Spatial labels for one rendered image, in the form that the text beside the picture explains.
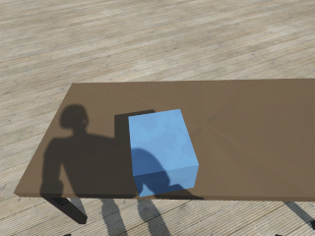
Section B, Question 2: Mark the table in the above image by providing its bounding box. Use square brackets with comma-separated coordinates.
[14, 78, 315, 230]

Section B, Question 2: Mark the carton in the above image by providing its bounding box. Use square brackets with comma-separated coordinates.
[128, 109, 199, 197]

